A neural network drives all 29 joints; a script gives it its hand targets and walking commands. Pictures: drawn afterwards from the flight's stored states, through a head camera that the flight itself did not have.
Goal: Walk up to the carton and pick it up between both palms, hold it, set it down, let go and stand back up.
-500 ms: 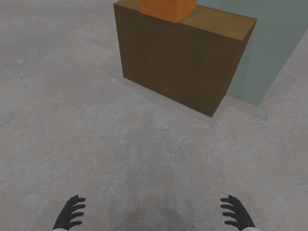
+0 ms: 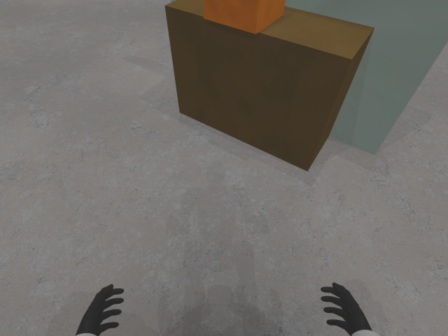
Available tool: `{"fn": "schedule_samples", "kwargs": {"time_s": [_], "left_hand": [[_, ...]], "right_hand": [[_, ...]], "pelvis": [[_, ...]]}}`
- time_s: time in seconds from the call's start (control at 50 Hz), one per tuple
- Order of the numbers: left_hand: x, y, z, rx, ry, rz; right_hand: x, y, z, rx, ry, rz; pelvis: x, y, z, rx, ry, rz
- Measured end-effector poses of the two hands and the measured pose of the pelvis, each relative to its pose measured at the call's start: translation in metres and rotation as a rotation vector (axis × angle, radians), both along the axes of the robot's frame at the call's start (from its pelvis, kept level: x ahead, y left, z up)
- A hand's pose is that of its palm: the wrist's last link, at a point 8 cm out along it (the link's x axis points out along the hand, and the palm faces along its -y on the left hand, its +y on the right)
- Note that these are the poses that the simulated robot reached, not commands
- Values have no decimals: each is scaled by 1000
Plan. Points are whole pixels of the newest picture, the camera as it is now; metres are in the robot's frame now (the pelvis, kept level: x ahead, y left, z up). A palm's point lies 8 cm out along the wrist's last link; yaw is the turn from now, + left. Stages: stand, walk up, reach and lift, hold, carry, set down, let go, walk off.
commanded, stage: stand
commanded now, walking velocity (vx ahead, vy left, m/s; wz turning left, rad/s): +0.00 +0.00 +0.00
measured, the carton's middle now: out of the picture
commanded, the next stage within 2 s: none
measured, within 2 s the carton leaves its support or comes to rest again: neither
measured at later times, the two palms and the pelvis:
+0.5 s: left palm (89, 335) +0.14 +0.25 -0.08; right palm (359, 330) +0.15 -0.23 -0.08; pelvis +0.00 +0.00 +0.00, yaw +0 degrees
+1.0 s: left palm out of the picture +0.13 +0.25 -0.08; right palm out of the picture +0.13 -0.24 -0.08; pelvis -0.02 +0.00 +0.00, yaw +0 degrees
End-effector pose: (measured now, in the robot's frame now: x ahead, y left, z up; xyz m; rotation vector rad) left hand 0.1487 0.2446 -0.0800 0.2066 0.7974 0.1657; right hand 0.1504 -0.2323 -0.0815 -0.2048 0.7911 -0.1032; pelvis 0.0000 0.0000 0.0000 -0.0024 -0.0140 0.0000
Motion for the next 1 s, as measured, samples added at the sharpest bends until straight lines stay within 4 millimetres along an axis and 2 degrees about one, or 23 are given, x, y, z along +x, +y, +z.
{"fn": "schedule_samples", "kwargs": {"time_s": [0.5, 1.0], "left_hand": [[-5, 1, -2, 0, 9, 8], [-23, 2, -2, -1, 3, 13]], "right_hand": [[-2, -2, 1, -7, -5, 2], [-21, -5, 0, -11, -3, -3]], "pelvis": [[-2, 0, 0, 0, -3, 0], [-18, 0, 0, 0, -26, 0]]}}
